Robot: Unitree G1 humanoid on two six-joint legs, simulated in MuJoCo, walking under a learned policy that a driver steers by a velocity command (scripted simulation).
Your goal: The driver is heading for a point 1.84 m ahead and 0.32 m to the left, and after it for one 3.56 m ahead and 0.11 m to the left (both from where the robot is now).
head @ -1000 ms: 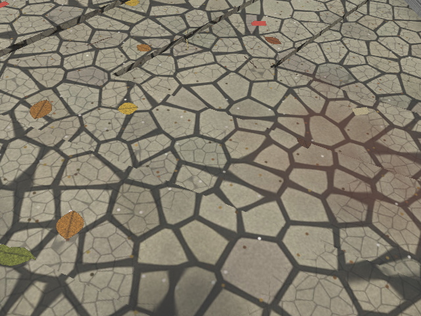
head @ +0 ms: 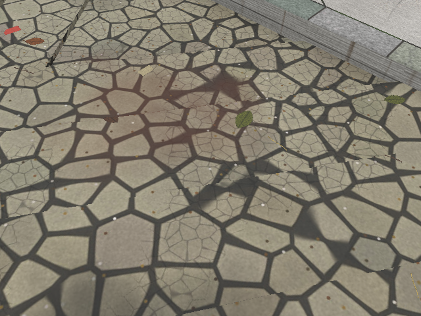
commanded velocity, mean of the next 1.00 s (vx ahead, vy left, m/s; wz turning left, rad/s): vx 0.39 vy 0.00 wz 0.15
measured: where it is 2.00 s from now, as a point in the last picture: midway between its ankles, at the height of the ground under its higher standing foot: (159, 193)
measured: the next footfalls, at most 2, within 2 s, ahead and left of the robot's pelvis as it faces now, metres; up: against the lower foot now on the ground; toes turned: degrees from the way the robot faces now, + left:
right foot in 0.18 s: +0.01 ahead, -0.16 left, +0.00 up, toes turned -7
left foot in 0.70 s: +0.37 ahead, +0.04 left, -0.03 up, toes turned +6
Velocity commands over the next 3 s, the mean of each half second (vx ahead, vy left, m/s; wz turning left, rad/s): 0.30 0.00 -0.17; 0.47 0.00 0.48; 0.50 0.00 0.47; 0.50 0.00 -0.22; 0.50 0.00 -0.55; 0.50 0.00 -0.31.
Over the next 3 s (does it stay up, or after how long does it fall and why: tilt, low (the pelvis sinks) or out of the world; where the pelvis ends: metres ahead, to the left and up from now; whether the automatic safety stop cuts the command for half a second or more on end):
stays up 1.52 0.25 -0.10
